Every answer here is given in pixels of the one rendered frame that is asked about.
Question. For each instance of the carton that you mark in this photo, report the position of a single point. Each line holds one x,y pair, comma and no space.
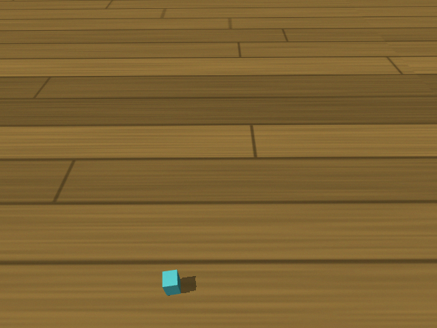
171,282

